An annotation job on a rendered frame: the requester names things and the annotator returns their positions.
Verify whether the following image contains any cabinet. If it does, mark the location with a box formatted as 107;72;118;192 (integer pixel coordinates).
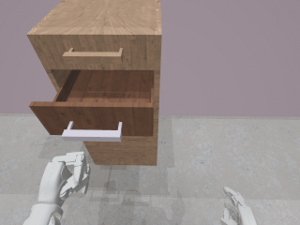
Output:
26;0;162;166

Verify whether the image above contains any robot right hand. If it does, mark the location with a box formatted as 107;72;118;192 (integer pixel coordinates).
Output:
221;187;258;225

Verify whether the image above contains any handle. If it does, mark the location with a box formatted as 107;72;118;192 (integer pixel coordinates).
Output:
62;52;123;64
62;121;123;142

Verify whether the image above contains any robot left hand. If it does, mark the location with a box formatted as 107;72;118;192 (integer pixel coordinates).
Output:
37;151;91;207

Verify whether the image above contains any left robot forearm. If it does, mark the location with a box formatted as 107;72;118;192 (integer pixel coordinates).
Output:
23;202;64;225

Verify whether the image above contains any drawer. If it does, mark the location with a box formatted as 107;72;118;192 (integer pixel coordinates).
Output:
29;69;155;137

